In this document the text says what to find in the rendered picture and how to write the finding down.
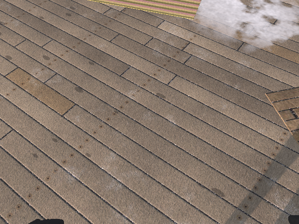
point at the robot right hand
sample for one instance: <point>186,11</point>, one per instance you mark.
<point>293,219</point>

